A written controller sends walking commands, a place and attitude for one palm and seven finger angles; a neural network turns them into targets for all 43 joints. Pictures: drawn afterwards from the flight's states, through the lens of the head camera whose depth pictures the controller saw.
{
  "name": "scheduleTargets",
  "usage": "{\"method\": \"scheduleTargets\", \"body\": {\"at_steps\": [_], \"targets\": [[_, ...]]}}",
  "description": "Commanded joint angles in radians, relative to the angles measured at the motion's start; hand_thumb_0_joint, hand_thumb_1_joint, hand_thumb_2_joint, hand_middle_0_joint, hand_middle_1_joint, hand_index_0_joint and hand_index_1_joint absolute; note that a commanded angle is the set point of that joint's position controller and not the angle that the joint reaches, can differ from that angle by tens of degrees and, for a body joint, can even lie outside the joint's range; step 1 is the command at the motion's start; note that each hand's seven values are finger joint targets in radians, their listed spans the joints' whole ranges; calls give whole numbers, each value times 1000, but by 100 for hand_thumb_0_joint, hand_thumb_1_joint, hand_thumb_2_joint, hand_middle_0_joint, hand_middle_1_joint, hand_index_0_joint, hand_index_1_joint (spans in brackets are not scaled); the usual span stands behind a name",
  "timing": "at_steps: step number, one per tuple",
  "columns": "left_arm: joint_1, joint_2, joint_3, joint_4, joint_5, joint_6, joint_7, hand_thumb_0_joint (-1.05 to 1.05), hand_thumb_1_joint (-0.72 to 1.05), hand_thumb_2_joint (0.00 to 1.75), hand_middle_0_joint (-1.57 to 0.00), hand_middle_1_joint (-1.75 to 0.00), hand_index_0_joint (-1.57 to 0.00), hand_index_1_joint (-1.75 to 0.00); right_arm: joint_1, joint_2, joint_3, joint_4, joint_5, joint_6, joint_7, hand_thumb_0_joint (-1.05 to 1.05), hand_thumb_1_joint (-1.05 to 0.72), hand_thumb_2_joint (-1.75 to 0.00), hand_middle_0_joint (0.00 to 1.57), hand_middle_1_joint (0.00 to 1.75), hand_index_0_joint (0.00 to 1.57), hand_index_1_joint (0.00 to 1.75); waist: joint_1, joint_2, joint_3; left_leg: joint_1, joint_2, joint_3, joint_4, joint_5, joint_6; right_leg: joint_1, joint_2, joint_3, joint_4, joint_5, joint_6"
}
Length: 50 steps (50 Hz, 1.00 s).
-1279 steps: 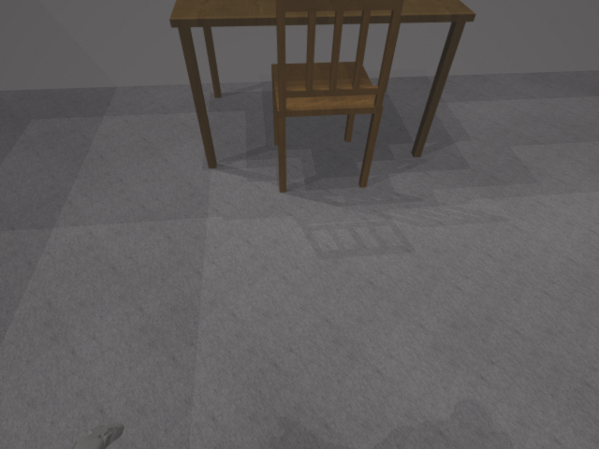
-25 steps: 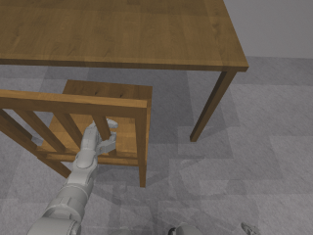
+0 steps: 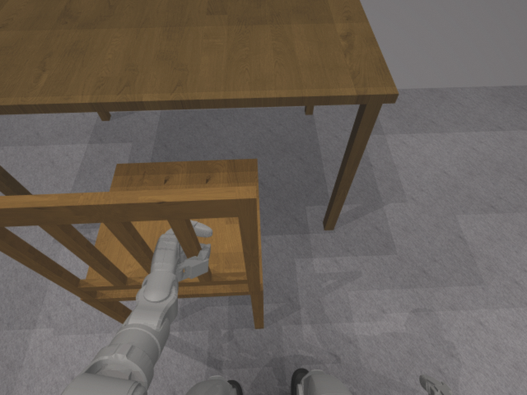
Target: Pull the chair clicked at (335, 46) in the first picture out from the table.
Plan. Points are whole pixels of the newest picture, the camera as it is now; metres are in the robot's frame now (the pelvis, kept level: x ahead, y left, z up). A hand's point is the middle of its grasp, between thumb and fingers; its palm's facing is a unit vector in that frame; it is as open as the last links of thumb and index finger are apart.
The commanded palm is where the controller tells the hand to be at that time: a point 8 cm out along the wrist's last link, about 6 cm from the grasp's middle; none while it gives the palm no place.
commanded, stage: step backward, pulling the chair out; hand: left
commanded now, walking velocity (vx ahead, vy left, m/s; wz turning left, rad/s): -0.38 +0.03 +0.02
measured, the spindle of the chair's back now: (143, 254) +0.36 +0.22 -0.08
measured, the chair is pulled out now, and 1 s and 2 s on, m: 0.17 0.23 0.37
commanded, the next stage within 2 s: none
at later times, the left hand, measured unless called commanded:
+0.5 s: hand (202, 277) +0.31 +0.11 -0.06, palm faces +0.02 -0.99 -0.17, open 5.6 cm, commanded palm +0.29 +0.16 -0.06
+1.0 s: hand (194, 296) +0.27 +0.12 -0.06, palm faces -0.06 -0.99 -0.16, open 5.6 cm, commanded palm +0.26 +0.17 -0.07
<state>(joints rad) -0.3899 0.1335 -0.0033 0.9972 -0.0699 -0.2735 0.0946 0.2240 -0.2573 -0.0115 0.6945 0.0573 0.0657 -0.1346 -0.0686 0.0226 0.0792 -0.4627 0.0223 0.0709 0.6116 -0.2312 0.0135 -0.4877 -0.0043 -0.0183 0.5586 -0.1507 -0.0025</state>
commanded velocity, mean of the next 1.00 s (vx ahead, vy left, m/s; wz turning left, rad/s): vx -0.38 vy -0.05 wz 0.02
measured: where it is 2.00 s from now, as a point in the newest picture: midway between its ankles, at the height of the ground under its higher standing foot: outside the picture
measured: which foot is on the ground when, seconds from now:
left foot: down 0.00-0.40, up 0.42-0.64, down 0.66-1.00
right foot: down 0.00-1.00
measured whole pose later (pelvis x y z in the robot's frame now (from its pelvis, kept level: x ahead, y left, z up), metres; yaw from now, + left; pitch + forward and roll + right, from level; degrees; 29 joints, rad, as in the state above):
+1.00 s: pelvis -0.07 +0.01 -0.01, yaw +1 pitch +2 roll -1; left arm -0.44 0.10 -0.02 0.97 -0.02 -0.21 0.08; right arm 0.20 -0.18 0.00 0.74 0.01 0.02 -0.09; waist -0.04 0.04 0.14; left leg -0.30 0.07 -0.01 0.75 -0.47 -0.06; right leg -0.49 -0.04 -0.08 0.58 -0.13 -0.01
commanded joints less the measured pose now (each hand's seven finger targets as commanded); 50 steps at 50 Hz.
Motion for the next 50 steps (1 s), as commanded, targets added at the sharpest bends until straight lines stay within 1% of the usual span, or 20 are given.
{"method": "scheduleTargets", "body": {"at_steps": [1,6,11,15,18,21,24,26,30,32,33,35,36,39,42,44,45,47,48,50], "targets": [[-304,202,-4,-170,45,-44,34,0,90,90,-50,-145,-50,-145,30,-125,-31,-85,-3,-58,-18,0,-90,-90,20,30,20,30,23,-41,-338,184,65,-104,-106,-142,4,97,-166,156,-225,-227,-14],[-319,139,-41,-176,39,-44,33,0,90,90,-50,-145,-50,-145,7,-125,-14,-97,-2,-82,-27,0,-90,-90,20,30,20,30,36,94,-313,114,177,-195,-266,-169,45,125,-54,41,2,-224,5],[-350,129,-35,-188,43,-36,28,0,90,90,-50,-145,-50,-145,25,-113,-18,-74,-25,-94,-27,0,-90,-90,20,30,20,30,29,78,-367,206,237,-203,-180,195,70,147,-45,39,105,-35,3],[-355,125,-30,-166,56,-21,22,0,90,90,-50,-145,-50,-145,-15,-107,-19,-70,-34,-96,-16,0,-90,-90,20,30,20,30,45,109,-278,-19,241,-194,-200,-85,68,229,-65,57,134,-138,-12],[-326,148,-10,-152,51,-17,29,0,90,90,-50,-145,-50,-145,1,-105,-25,-70,-26,-108,-12,0,-90,-90,20,30,20,30,50,-46,-255,-97,142,-145,-84,-321,35,205,-140,197,12,-244,-54],[-283,207,28,-116,58,-7,45,0,90,90,-50,-145,-50,-145,37,-112,-45,-38,-30,-113,1,0,-90,-90,20,30,20,30,59,-257,-307,131,-41,-74,397,-312,-44,-20,-373,458,-384,-508,-155],[-303,176,34,-131,65,10,39,0,90,90,-50,-145,-50,-145,-8,-90,-23,-34,-41,-124,23,0,-90,-90,20,30,20,30,59,-220,-364,-3,-21,-156,491,-314,-48,232,-382,356,-272,-153,-174],[-308,195,49,-151,66,7,44,0,90,90,-50,-145,-50,-145,-12,-101,-18,-26,-38,-122,23,0,-90,-90,20,30,20,30,50,-149,-384,58,-16,-135,361,-327,-48,275,-343,252,-202,48,-143],[-257,135,7,-168,58,21,32,0,90,90,-50,-145,-50,-145,37,-106,-16,-15,-34,-122,15,0,-90,-90,20,30,20,30,41,-175,-405,146,-28,-62,-42,-243,-47,362,-294,195,-184,198,-86],[-273,127,-13,-215,56,31,26,0,90,90,-50,-145,-50,-145,52,-128,-27,-24,-33,-109,0,0,-90,-90,20,30,20,30,28,-133,-415,201,29,-73,-245,-35,-35,396,-240,132,-84,302,-46],[-289,105,-31,-257,57,30,20,0,90,90,-50,-145,-50,-145,35,-148,-40,-51,-33,-100,-4,0,-90,-90,20,30,20,30,33,-46,-414,200,114,-154,-259,145,-5,381,-165,68,-2,355,-11],[-302,60,-57,-310,68,32,4,0,90,90,-50,-145,-50,-145,46,-133,-54,-90,-29,-73,1,0,-90,-90,20,30,20,30,28,-15,-468,293,173,-115,-142,480,-11,353,-104,18,56,471,3],[-363,70,-61,-396,67,22,-3,0,90,90,-50,-145,-50,-145,8,-115,-44,-102,-51,-71,4,0,-90,-90,20,30,20,30,12,128,-477,316,175,-116,-154,586,-18,333,-121,10,112,536,5],[-287,47,-57,-390,81,25,-9,0,90,90,-50,-145,-50,-145,-12,-108,-42,-126,-62,-55,26,0,-90,-90,20,30,20,30,25,212,-373,269,242,-150,-134,722,-2,247,-72,-17,204,119,-13],[-295,43,-44,-378,82,19,-5,0,90,90,-50,-145,-50,-145,6,-101,-45,-117,-63,-67,37,0,-90,-90,20,30,20,30,30,117,-301,291,257,-141,-44,794,10,251,-44,-30,108,94,-33],[-351,45,-49,-321,89,2,0,0,90,90,-50,-145,-50,-145,52,-99,-54,-72,-61,-78,44,0,-90,-90,20,30,20,30,11,53,-314,279,203,-102,76,711,-33,324,-84,8,4,422,-57],[-370,73,-33,-289,88,-5,4,0,90,90,-50,-145,-50,-145,82,-104,-58,-49,-55,-74,42,0,-90,-90,20,30,20,30,-2,-8,-364,237,153,-76,138,535,-61,378,-156,81,-9,656,-92],[-351,122,2,-198,80,3,2,0,90,90,-50,-145,-50,-145,72,-115,-59,-21,-54,-78,23,0,-90,-90,20,30,20,30,4,-173,-383,131,53,-97,178,-112,-85,400,-284,187,-43,850,-160],[-325,128,5,-150,79,13,-2,0,90,90,-50,-145,-50,-145,54,-103,-54,-16,-51,-79,16,0,-90,-90,20,30,20,30,14,-217,-378,110,41,-110,142,-283,-75,361,-303,180,-85,685,-142],[-311,132,10,-146,78,12,1,0,90,90,-50,-145,-50,-145,28,-89,-39,-17,-48,-88,13,0,-90,-90,20,30,20,30,45,-187,-361,131,34,-94,52,-317,-49,290,-276,152,-167,223,-81]]}}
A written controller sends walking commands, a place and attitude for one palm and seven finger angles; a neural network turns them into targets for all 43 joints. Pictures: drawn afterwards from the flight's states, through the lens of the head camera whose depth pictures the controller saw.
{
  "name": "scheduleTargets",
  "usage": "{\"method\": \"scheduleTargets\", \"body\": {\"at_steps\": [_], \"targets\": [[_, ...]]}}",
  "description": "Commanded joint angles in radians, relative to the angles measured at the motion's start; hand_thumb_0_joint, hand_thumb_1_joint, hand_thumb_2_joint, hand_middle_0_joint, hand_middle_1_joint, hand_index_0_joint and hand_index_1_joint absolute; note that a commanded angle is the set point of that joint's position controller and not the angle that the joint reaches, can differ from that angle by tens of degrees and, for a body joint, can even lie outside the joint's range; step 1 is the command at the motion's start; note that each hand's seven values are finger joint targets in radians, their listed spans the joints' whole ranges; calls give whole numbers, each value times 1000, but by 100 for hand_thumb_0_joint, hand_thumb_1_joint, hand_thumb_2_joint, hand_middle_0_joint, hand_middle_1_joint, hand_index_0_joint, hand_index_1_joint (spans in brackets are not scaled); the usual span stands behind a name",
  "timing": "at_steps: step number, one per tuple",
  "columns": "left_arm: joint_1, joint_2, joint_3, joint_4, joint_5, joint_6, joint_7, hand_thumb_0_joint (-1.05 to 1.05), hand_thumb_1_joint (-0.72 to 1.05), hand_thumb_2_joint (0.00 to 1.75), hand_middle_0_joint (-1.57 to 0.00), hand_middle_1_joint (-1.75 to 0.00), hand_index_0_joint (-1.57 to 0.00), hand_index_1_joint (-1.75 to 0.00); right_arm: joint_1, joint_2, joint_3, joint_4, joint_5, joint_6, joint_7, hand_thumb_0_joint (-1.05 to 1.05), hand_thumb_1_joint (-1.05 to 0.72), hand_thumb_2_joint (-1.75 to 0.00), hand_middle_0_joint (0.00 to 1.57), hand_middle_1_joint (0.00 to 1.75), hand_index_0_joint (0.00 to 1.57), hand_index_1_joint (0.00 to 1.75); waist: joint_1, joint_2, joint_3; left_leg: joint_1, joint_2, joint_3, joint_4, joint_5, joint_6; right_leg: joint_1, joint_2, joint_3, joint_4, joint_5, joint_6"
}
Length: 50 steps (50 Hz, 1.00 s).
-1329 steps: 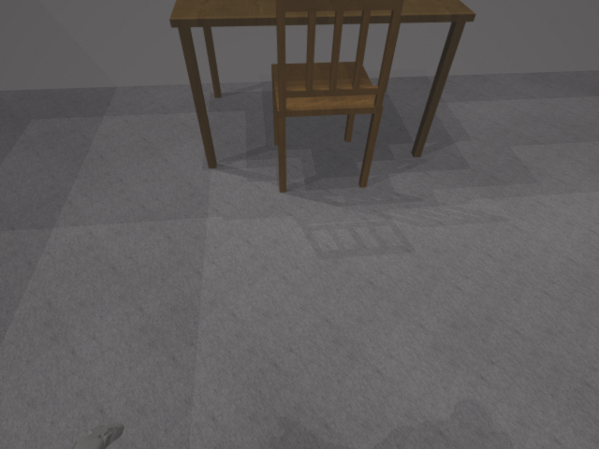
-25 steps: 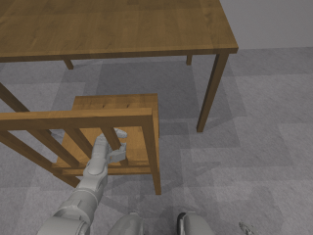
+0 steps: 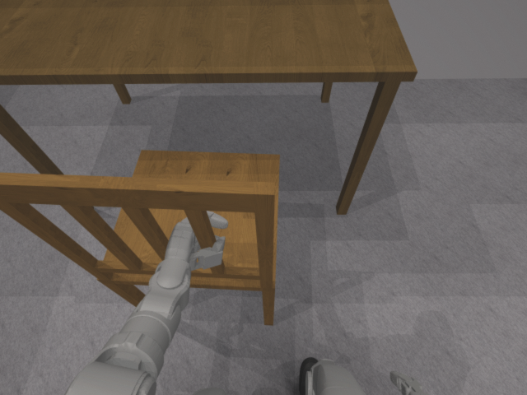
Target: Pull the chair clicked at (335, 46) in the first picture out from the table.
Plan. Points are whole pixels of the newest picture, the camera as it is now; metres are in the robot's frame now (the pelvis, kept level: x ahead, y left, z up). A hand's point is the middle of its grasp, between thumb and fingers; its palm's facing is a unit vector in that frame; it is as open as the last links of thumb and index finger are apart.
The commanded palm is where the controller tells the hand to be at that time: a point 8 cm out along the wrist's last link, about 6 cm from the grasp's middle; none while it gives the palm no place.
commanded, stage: step backward, pulling the chair out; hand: left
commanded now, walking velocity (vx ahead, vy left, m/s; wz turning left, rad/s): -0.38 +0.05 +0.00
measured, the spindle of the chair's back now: (158, 241) +0.37 +0.21 -0.08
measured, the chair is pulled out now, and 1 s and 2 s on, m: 0.23 0.37 0.61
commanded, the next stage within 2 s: stop walking, hand still on the chair in 1.98 s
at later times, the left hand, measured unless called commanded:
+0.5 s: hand (212, 280) +0.29 +0.10 -0.06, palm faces -0.07 -0.98 -0.16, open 5.6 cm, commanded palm +0.27 +0.15 -0.06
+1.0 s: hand (204, 339) +0.20 +0.10 -0.06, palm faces -0.11 -0.98 -0.15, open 5.6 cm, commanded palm +0.20 +0.15 -0.06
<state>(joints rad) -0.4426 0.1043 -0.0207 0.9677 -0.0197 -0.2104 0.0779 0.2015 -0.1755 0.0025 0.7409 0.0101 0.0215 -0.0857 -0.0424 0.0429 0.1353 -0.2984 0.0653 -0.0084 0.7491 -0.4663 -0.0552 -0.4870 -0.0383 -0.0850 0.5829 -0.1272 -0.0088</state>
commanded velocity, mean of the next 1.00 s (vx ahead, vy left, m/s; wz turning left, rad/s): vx -0.38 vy -0.03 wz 0.01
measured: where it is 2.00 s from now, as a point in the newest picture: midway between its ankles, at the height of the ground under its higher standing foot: outside the picture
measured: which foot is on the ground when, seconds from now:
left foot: down 0.00-1.00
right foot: down 0.00-0.48, up 0.50-0.56, down 0.58-0.88, up 0.90-1.00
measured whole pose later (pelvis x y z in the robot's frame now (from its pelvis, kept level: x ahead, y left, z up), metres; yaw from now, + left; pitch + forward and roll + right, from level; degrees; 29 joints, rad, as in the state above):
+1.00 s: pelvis -0.14 +0.01 +0.01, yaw -3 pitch +2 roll -1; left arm -0.40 0.14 -0.05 0.95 -0.05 -0.20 0.08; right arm 0.22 -0.23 -0.01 0.71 0.01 0.03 -0.12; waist -0.04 0.02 0.12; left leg -0.42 0.04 0.03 0.62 -0.23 0.00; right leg -0.42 -0.02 -0.03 0.70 -0.33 -0.01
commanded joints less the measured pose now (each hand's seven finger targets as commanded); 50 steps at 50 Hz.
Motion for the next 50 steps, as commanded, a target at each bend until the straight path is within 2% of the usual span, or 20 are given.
{"method": "scheduleTargets", "body": {"at_steps": [1,2,4,6,8,11,13,15,20,23,26,28,31,33,35,37,41,44,46,50], "targets": [[-238,169,25,-114,22,-50,25,0,90,90,-50,-145,-50,-145,64,-184,-50,-43,0,-45,-40,0,-90,-90,20,30,20,30,6,-150,-413,8,0,5,-184,-21,29,284,-216,197,-185,162,-55],[-225,155,22,-120,26,-52,27,0,90,90,-50,-145,-50,-145,77,-178,-45,-46,2,-44,-42,0,-90,-90,20,30,20,30,-5,-144,-458,43,14,11,-307,101,41,299,-173,152,-137,143,-19],[-239,122,-1,-196,20,-68,24,0,90,90,-50,-145,-50,-145,24,-203,-54,-99,-6,-36,-48,0,-90,-90,20,30,20,30,5,43,-466,-5,121,-85,-352,377,80,314,-61,71,18,143,26],[-258,142,11,-256,29,-74,25,0,90,90,-50,-145,-50,-145,-22,-188,-48,-115,-20,-28,-46,0,-90,-90,20,30,20,30,12,197,-403,-62,183,-101,-353,555,97,309,-44,55,152,108,17],[-250,135,17,-261,27,-73,26,0,90,90,-50,-145,-50,-145,-13,-177,-51,-130,-15,-29,-36,0,-90,-90,20,30,20,30,21,124,-373,-61,205,-98,-310,605,106,293,-33,63,142,6,6],[-286,153,13,-238,27,-80,29,0,90,90,-50,-145,-50,-145,39,-184,-66,-112,-7,-34,-35,0,-90,-90,20,30,20,30,-8,-47,-400,0,123,-23,-153,578,43,325,-104,134,1,445,-27],[-260,191,40,-183,21,-78,34,0,90,90,-50,-145,-50,-145,77,-191,-82,-86,3,-27,-37,0,-90,-90,20,30,20,30,-14,-175,-499,15,13,23,-25,225,-1,355,-229,258,-108,565,-83],[-228,217,60,-130,26,-66,33,0,90,90,-50,-145,-50,-145,50,-183,-71,-86,8,-33,-38,0,-90,-90,20,30,20,30,14,-222,-501,-48,-44,-11,81,-86,10,364,-302,301,-207,446,-111],[-186,179,36,-166,15,-40,33,0,90,90,-50,-145,-50,-145,44,-194,-42,-90,13,-25,-40,0,-90,-90,20,30,20,30,1,-173,-512,-2,-19,-8,-210,43,25,407,-237,184,-178,315,-52],[-149,143,-2,-272,0,-34,30,0,90,90,-50,-145,-50,-145,0,-226,-51,-154,8,-1,-49,0,-90,-90,20,30,20,30,14,104,-475,-35,126,-125,-383,376,93,378,-71,85,-6,146,20],[-177,166,14,-342,6,-29,28,0,90,90,-50,-145,-50,-145,-57,-201,-39,-186,-5,4,-45,0,-90,-90,20,30,20,30,38,230,-333,-253,211,-141,-438,297,130,385,-28,67,183,-105,8],[-220,128,-8,-321,0,-23,27,0,90,90,-50,-145,-50,-145,-19,-187,-42,-168,-2,-4,-41,0,-90,-90,20,30,20,30,33,94,-323,-141,215,-132,-325,488,132,326,-28,82,121,-37,0],[-316,159,-13,-244,18,-49,33,0,90,90,-50,-145,-50,-145,58,-204,-65,-102,-4,-25,-41,0,-90,-90,20,30,20,30,-16,-59,-393,64,123,-43,-151,665,39,293,-115,163,-44,496,-33],[-296,205,24,-181,13,-59,37,0,90,90,-50,-145,-50,-145,72,-204,-77,-79,4,-21,-49,0,-90,-90,20,30,20,30,-19,-110,-524,79,47,2,-76,410,4,342,-205,236,-84,582,-64],[-275,221,33,-143,15,-66,31,0,90,90,-50,-145,-50,-145,46,-186,-64,-76,5,-26,-52,0,-90,-90,20,30,20,30,3,-160,-509,21,-19,-2,-13,33,12,328,-268,283,-185,442,-77],[-245,215,30,-94,9,-49,32,0,90,90,-50,-145,-50,-145,37,-187,-57,-65,13,-27,-50,0,-90,-90,20,30,20,30,20,-196,-471,-16,-26,-30,8,-36,21,301,-292,292,-235,249,-91],[-219,194,22,-122,6,-43,35,0,90,90,-50,-145,-50,-145,24,-200,-34,-69,8,-30,-54,0,-90,-90,20,30,20,30,0,-131,-461,57,10,-38,-261,158,44,274,-200,163,-181,111,-29],[-232,129,-21,-212,2,-53,27,0,90,90,-50,-145,-50,-145,-48,-199,-36,-146,1,-19,-51,0,-90,-90,20,30,20,30,28,165,-394,-129,222,-196,-414,374,142,306,-16,66,139,-116,21],[-248,126,-24,-241,-3,-47,22,0,90,90,-50,-145,-50,-145,-63,-188,-33,-164,-3,-22,-41,0,-90,-90,20,30,20,30,36,186,-333,-228,279,-219,-467,193,181,301,-1,79,237,-276,4],[-301,107,-31,-195,9,-64,22,0,90,90,-50,-145,-50,-145,29,-196,-55,-93,-7,-54,-30,0,-90,-90,20,30,20,30,9,91,-375,86,250,-177,-242,690,164,213,-6,89,4,-132,0]]}}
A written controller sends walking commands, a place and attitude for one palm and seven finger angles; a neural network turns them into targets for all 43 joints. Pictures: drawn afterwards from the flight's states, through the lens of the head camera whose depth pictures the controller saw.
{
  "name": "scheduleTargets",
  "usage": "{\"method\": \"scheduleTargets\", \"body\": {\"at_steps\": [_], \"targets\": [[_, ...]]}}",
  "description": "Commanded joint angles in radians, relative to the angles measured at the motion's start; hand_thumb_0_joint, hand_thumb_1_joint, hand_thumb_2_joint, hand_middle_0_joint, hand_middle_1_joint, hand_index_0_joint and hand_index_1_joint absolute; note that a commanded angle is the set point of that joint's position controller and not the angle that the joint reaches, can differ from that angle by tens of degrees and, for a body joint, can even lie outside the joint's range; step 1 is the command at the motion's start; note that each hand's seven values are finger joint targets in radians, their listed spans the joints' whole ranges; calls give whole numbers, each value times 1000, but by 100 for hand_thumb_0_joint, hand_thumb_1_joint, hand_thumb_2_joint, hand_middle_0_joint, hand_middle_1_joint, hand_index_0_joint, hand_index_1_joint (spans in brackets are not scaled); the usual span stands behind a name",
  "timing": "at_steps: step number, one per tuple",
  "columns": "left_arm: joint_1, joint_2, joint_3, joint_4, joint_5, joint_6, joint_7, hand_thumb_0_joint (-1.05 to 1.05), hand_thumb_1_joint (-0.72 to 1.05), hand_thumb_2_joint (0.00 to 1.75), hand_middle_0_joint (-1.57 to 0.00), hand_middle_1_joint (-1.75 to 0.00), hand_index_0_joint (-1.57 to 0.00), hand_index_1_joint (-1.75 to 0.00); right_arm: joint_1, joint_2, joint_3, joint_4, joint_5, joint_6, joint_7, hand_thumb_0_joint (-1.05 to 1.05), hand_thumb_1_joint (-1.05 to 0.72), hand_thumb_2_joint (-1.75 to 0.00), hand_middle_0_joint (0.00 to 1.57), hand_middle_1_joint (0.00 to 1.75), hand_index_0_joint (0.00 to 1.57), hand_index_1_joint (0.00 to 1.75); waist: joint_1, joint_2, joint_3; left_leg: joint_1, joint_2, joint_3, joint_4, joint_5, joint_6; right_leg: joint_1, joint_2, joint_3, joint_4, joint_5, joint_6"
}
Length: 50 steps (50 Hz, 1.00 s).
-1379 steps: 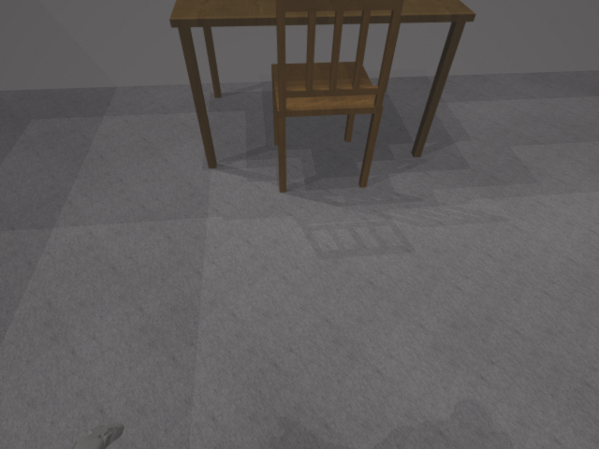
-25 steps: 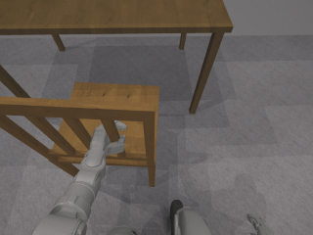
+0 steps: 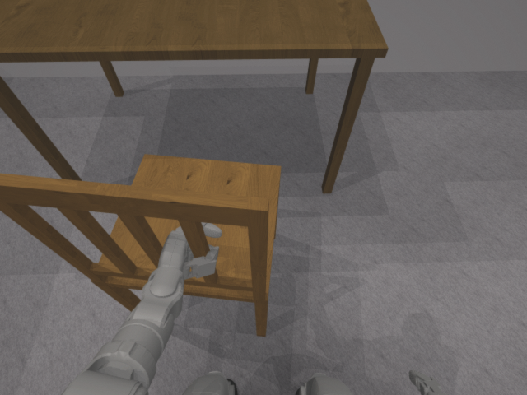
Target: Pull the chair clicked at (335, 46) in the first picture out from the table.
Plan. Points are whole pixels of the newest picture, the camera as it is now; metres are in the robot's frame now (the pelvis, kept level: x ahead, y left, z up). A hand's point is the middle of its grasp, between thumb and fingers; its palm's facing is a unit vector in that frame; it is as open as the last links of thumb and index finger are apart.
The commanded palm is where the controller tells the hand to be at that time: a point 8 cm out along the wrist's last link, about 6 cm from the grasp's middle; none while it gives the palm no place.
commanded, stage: step backward, pulling the chair out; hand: left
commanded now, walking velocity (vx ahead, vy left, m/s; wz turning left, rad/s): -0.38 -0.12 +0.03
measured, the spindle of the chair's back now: (153, 248) +0.36 +0.22 -0.08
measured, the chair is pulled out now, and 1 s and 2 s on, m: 0.37 0.61 0.78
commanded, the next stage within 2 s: stop walking, hand still on the chair in 0.98 s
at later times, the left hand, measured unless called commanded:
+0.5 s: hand (203, 320) +0.23 +0.11 -0.06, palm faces -0.10 -0.99 -0.14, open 5.6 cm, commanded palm +0.23 +0.16 -0.06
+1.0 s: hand out of the picture +0.09 +0.08 -0.06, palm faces -0.09 -0.99 -0.14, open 5.6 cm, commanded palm +0.09 +0.13 -0.06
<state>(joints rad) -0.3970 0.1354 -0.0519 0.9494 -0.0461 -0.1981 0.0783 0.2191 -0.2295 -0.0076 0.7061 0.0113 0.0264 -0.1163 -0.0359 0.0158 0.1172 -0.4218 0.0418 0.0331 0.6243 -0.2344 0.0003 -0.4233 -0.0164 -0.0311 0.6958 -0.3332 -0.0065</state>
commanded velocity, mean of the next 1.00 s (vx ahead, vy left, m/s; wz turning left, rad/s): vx -0.36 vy -0.02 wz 0.08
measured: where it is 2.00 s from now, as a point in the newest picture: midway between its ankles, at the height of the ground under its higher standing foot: outside the picture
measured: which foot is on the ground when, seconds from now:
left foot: down 0.00-0.16, up 0.18-0.32, down 0.34-0.70, up 0.72-0.90, down 0.92-1.00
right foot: up 0.00-0.02, down 0.04-0.40, up 0.42-0.62, down 0.64-0.96, up 0.98-1.00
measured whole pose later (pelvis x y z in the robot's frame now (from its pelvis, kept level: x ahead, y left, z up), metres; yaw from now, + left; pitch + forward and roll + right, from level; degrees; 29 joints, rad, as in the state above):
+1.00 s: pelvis -0.25 -0.01 +0.01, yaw -1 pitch +1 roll +1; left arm -0.42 0.13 -0.06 0.94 -0.04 -0.14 0.09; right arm 0.18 -0.29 -0.03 0.73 0.02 0.04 -0.13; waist -0.04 -0.03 0.14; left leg -0.31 0.00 -0.01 0.56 -0.26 -0.02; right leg -0.41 -0.07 -0.02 0.63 -0.27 0.02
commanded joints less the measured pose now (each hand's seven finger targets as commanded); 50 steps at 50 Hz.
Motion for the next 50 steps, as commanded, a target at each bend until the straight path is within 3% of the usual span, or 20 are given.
{"method": "scheduleTargets", "body": {"at_steps": [1,4,6,8,10,12,15,18,21,26,30,33,35,36,38,42,45,47,49,50], "targets": [[-344,105,18,-155,42,-79,22,0,90,90,-50,-145,-50,-145,28,-147,-49,-45,-9,-66,2,0,-90,-90,20,30,20,30,-4,78,-378,256,261,-207,-80,517,92,160,-28,39,-156,179,1],[-373,126,10,-171,67,-112,20,0,90,90,-50,-145,-50,-145,40,-144,-49,-26,-12,-67,3,0,-90,-90,20,30,20,30,-27,111,-458,301,191,-113,-40,553,31,226,-84,76,-216,530,-8],[-312,208,69,-106,47,-107,32,0,90,90,-50,-145,-50,-145,37,-150,-68,-24,6,-63,-14,0,-90,-90,20,30,20,30,-27,-63,-520,235,123,-55,26,381,-16,321,-167,165,-201,745,-36],[-309,207,66,-113,42,-103,26,0,90,90,-50,-145,-50,-145,-29,-127,-51,-49,8,-62,-15,0,-90,-90,20,30,20,30,-2,-113,-469,109,31,-61,143,-118,-37,294,-290,252,-272,724,-87],[-282,222,85,-110,45,-92,29,0,90,90,-50,-145,-50,-145,-76,-125,-41,-61,3,-59,-17,0,-90,-90,20,30,20,30,29,-117,-410,44,-5,-108,258,-238,-36,224,-337,265,-326,495,-117],[-222,205,91,-104,41,-66,32,0,90,90,-50,-145,-50,-145,-56,-126,-30,-52,0,-61,-17,0,-90,-90,20,30,20,30,23,-136,-397,43,-1,-134,185,-235,-35,260,-327,232,-303,534,-128],[-206,161,68,-126,32,-50,27,0,90,90,-50,-145,-50,-145,-15,-134,-21,-48,-1,-64,-27,0,-90,-90,20,30,20,30,6,-166,-420,97,24,-106,-91,-96,-29,355,-240,144,-220,630,-69],[-257,104,12,-217,24,-45,20,0,90,90,-50,-145,-50,-145,-9,-172,-43,-89,-4,-45,-26,0,-90,-90,20,30,20,30,2,62,-409,232,205,-228,-203,565,49,244,-58,42,-77,484,19],[-330,70,-10,-282,33,-47,8,0,90,90,-50,-145,-50,-145,-35,-122,-33,-90,-34,-43,5,0,-90,-90,20,30,20,30,0,295,-408,295,305,-294,-225,730,119,94,-25,44,119,-118,6],[-313,84,15,-186,38,-59,18,0,90,90,-50,-145,-50,-145,44,-151,-58,-45,-15,-63,29,0,-90,-90,20,30,20,30,-13,164,-388,522,288,-237,-88,946,110,39,-2,24,-94,5,0],[-332,119,38,-156,58,-93,13,0,90,90,-50,-145,-50,-145,26,-139,-53,-22,-23,-66,35,0,-90,-90,20,30,20,30,-10,253,-413,514,255,-226,-59,867,87,100,-9,24,-254,81,0],[-276,178,75,-123,64,-103,10,0,90,90,-50,-145,-50,-145,5,-128,-47,-27,-9,-55,30,0,-90,-90,20,30,20,30,-4,109,-456,333,173,-117,17,627,18,300,-98,62,-297,595,-10],[-269,275,149,-114,50,-100,19,0,90,90,-50,-145,-50,-145,-23,-124,-55,-46,7,-51,-1,0,-90,-90,20,30,20,30,-1,-240,-509,75,20,-39,172,-57,-56,486,-267,180,-231,1040,-92],[-210,293,159,-87,40,-75,18,0,90,90,-50,-145,-50,-145,-57,-134,-54,-63,18,-54,-7,0,-90,-90,20,30,20,30,27,-249,-502,5,-25,-91,279,-248,-52,477,-336,211,-218,1131,-141],[-214,240,141,-123,47,-62,17,0,90,90,-50,-145,-50,-145,-103,-117,-33,-75,3,-53,-8,0,-90,-90,20,30,20,30,42,-145,-464,-47,-16,-157,366,-280,-48,415,-389,214,-215,956,-165],[-194,215,123,-135,41,-29,35,0,90,90,-50,-145,-50,-145,-70,-121,-8,-56,2,-40,-20,0,-90,-90,20,30,20,30,15,-136,-425,52,-14,-110,49,-175,-53,400,-300,109,-195,854,-96],[-226,149,43,-166,19,-6,32,0,90,90,-50,-145,-50,-145,-24,-153,-21,-59,6,-33,-35,0,-90,-90,20,30,20,30,-3,-146,-417,224,53,-99,-219,216,-26,301,-207,64,-151,628,-31],[-257,79,-6,-190,6,1,22,0,90,90,-50,-145,-50,-145,-20,-176,-35,-95,4,-19,-23,0,-90,-90,20,30,20,30,15,110,-374,252,222,-249,-228,520,73,188,-46,5,-41,247,27],[-340,32,-37,-246,8,-9,8,0,90,90,-50,-145,-50,-145,-42,-137,-26,-99,-16,-26,2,0,-90,-90,20,30,20,30,7,313,-385,304,275,-289,-236,612,122,82,-32,12,75,-118,16],[-341,35,-32,-237,15,-8,12,0,90,90,-50,-145,-50,-145,-42,-128,-23,-94,-21,-32,10,0,-90,-90,20,30,20,30,11,331,-381,272,287,-301,-237,580,140,75,-26,24,145,-189,7]]}}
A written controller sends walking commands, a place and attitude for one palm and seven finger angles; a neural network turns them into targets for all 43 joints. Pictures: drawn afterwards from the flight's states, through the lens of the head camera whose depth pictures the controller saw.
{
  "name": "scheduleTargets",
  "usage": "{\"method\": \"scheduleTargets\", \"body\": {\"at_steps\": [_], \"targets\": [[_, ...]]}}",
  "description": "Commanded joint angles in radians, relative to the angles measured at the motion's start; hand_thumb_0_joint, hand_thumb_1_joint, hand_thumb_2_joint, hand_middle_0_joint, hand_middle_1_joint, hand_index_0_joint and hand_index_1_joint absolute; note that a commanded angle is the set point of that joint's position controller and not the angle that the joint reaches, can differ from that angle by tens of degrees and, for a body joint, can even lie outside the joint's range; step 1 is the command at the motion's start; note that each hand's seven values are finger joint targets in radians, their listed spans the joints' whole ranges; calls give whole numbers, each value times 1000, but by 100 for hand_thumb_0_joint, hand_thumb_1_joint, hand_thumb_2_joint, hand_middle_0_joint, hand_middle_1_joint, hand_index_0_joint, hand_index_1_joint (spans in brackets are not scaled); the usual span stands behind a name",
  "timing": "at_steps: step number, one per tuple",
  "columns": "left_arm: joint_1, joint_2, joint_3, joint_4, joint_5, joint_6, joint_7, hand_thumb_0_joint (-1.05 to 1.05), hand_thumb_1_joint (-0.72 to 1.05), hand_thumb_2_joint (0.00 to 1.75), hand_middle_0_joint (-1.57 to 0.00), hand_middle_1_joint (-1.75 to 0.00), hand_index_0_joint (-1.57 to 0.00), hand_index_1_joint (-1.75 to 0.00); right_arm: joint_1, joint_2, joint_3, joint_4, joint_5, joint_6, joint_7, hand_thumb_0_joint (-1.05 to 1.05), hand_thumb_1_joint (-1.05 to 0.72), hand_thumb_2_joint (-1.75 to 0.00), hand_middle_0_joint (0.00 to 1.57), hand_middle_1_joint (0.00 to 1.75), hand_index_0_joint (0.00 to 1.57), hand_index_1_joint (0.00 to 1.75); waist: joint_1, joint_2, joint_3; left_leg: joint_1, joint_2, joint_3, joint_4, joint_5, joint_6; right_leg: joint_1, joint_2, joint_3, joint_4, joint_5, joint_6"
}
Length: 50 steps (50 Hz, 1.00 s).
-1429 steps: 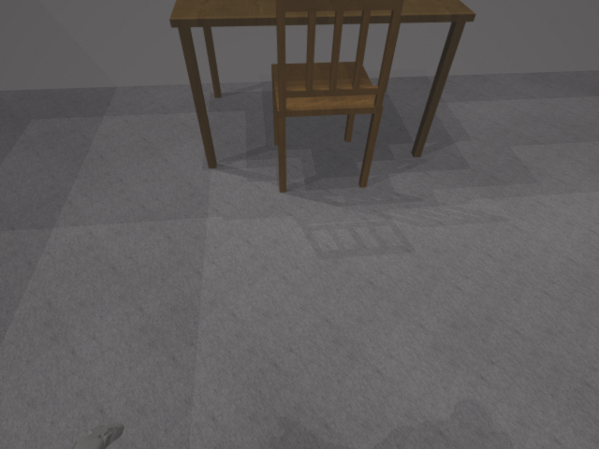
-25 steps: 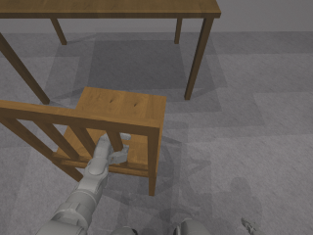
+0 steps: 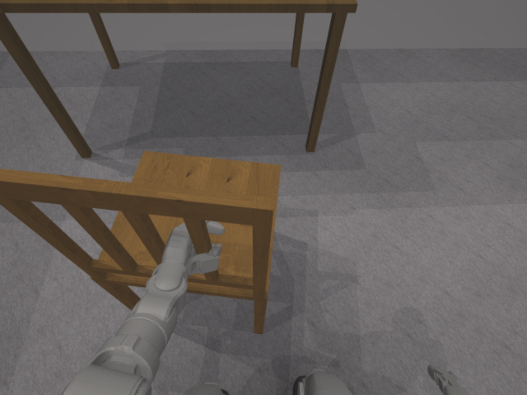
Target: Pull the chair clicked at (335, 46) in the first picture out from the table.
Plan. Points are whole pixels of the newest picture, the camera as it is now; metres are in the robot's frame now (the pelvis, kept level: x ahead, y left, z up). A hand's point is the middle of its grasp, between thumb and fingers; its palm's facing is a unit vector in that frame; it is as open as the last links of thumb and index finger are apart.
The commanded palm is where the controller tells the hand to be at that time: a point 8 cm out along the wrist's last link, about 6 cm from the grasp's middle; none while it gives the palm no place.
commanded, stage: stop walking, hand still on the chair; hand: left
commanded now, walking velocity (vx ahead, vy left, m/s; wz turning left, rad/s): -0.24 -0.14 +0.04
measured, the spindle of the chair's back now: (155, 245) +0.37 +0.21 -0.09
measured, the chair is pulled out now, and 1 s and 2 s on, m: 0.61 0.78 0.78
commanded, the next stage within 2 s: open the thumb and straighten the fingers in 0.98 s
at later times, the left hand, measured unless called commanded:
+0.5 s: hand (212, 352) +0.18 +0.08 -0.06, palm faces -0.10 -0.99 -0.14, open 5.7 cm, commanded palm +0.17 +0.14 -0.06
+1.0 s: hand (209, 366) +0.17 +0.09 -0.06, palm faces -0.08 -0.99 -0.14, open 5.8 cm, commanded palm +0.15 +0.14 -0.06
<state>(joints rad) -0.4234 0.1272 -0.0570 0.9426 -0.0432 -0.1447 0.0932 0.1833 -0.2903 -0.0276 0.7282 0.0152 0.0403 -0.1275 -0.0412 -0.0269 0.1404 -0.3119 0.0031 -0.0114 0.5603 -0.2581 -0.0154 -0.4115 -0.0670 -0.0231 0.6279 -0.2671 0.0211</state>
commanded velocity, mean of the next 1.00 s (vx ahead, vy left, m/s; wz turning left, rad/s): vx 0.07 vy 0.02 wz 0.00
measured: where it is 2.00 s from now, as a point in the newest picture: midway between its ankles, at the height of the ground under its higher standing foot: outside the picture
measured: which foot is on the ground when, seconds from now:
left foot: down 0.00-0.22, up 0.24-0.36, down 0.38-1.00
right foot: up 0.00-0.12, down 0.14-1.00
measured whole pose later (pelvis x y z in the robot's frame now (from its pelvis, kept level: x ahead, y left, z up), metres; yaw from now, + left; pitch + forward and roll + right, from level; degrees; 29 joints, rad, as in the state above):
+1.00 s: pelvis -0.06 -0.01 +0.01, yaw -1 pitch -1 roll +0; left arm 0.02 0.08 -0.15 0.72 -0.03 -0.16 0.08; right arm 0.23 -0.21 0.03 0.71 0.01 0.01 -0.11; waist 0.00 0.04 0.01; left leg -0.17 0.00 0.02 0.43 -0.24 0.00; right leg -0.24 -0.04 -0.02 0.45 -0.19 0.02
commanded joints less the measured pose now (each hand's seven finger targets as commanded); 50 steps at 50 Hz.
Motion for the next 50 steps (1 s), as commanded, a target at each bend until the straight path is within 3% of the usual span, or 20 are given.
{"method": "scheduleTargets", "body": {"at_steps": [1,4,5,7,8,9,10,11,14,17,19,21,22,23,26,29,35,42,45,50], "targets": [[-304,61,-12,-215,6,-57,3,0,90,90,-50,-145,-50,-145,13,-76,-13,-102,-20,-47,25,0,-90,-90,20,30,20,30,19,365,-400,167,335,-257,-155,618,170,60,32,28,215,-258,-25],[-281,60,-4,-135,4,-63,0,0,90,90,-50,-145,-50,-145,63,-98,-28,-86,-4,-61,40,0,-90,-90,20,30,20,30,19,263,-391,283,296,-208,-54,659,142,77,36,24,-29,-128,-22],[-271,79,-3,-314,-1,-79,-8,0,90,90,-50,-145,-50,-145,55,-86,-23,-131,4,-65,43,0,-90,-90,20,30,20,30,25,239,-423,251,270,-195,-46,529,125,174,37,18,-131,-62,-19],[-185,98,5,-284,7,-71,-17,0,90,90,-50,-145,-50,-145,49,-85,-9,-139,15,-72,31,0,-90,-90,20,30,20,30,23,151,-409,168,187,-135,-26,241,78,294,21,26,-302,57,-16],[-158,113,9,-283,14,-66,-17,0,90,90,-50,-145,-50,-145,39,-64,2,-149,16,-71,29,0,-90,-90,20,30,20,30,16,75,-408,96,133,-76,-7,79,46,341,-37,82,-326,58,-33],[-150,130,17,-282,20,-55,-11,0,90,90,-50,-145,-50,-145,25,-44,9,-153,19,-70,25,0,-90,-90,20,30,20,30,3,-6,-385,62,71,-10,31,-62,17,300,-123,140,-341,26,-66],[-137,174,58,-229,19,-33,1,0,90,90,-50,-145,-50,-145,31,-52,-4,-143,29,-64,17,0,-90,-90,20,30,20,30,11,-178,-388,52,23,4,102,-174,-3,226,-177,206,-371,-189,-100],[-115,184,67,-211,8,-17,8,0,90,90,-50,-145,-50,-145,39,-76,-17,-124,35,-54,10,0,-90,-90,20,30,20,30,27,-204,-354,56,10,-12,199,-175,-4,167,-215,258,-409,-276,-138],[-103,139,48,-237,18,-25,6,0,90,90,-50,-145,-50,-145,-12,-39,18,-110,1,-70,15,0,-90,-90,20,30,20,30,20,-61,-324,26,15,-35,210,-155,12,166,-221,206,-344,-176,-137],[-42,124,45,-235,22,-36,2,0,90,90,-50,-145,-50,-145,-3,-25,21,-91,-8,-90,12,0,-90,-90,20,30,20,30,13,-83,-276,126,16,-11,-88,-60,32,174,-162,148,-312,-145,-85],[-12,79,11,-271,22,-45,-3,0,90,90,-50,-145,-50,-145,7,-36,13,-98,-10,-100,7,0,-90,-90,20,30,20,30,23,-68,-273,156,49,-35,-185,29,51,220,-103,127,-258,-42,-58],[38,46,-31,-278,21,-49,-15,0,90,90,-50,-145,-50,-145,3,-51,8,-108,-4,-95,9,0,-90,-90,20,30,20,30,33,13,-256,173,95,-78,-197,137,66,199,-55,96,-228,29,-36],[38,21,-52,-283,22,-54,-13,0,90,90,-50,-145,-50,-145,-8,-38,23,-108,-9,-92,10,0,-90,-90,20,30,20,30,25,100,-259,142,117,-120,-227,93,80,204,-41,56,-197,-29,-27],[46,19,-51,-286,28,-55,-10,0,90,90,-50,-145,-50,-145,-15,-32,28,-116,-11,-90,10,0,-90,-90,20,30,20,30,29,124,-239,104,133,-152,-252,61,92,208,-20,36,-183,-59,-23],[119,36,-44,-276,31,-59,-2,0,90,90,-50,-145,-50,-145,-12,-41,21,-124,-5,-89,14,0,-90,-90,20,30,20,30,38,60,-202,74,123,-136,-258,24,84,212,-22,45,-232,-43,-24],[140,17,-59,-292,32,-63,1,0,90,90,-50,-145,-50,-145,-6,-34,22,-137,-7,-93,17,0,-90,-90,20,30,20,30,37,10,-229,105,100,-98,-224,35,64,211,-45,82,-269,-16,-34],[193,21,-64,-316,38,-58,9,0,90,90,-50,-145,-50,-145,-4,-31,24,-142,-8,-91,12,0,-90,-90,20,30,20,30,36,19,-250,143,98,-73,-214,48,54,185,-47,95,-283,22,-38],[254,36,-56,-353,37,-52,12,0,90,90,-50,-145,-50,-145,-9,-37,26,-147,-9,-90,4,0,-90,-90,20,30,20,30,33,34,-283,173,113,-73,-206,220,46,222,-46,70,-233,196,-40],[260,21,-71,-365,35,-50,11,0,90,90,-50,-145,-50,-145,-18,-31,28,-152,-9,-84,4,0,-90,-90,20,30,20,30,31,-7,-284,172,110,-69,-198,208,42,231,-53,70,-242,198,-42],[268,19,-76,-385,32,-47,10,0,90,90,-50,-145,-50,-145,-21,-30,29,-156,-6,-77,1,0,-90,-90,20,30,20,30,28,-4,-285,183,109,-66,-192,220,40,228,-56,69,-247,208,-46]]}}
